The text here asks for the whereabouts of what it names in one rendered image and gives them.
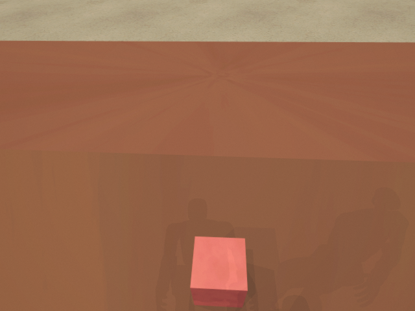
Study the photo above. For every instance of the carton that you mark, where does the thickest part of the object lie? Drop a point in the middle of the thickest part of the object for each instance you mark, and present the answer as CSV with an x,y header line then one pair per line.
x,y
219,276

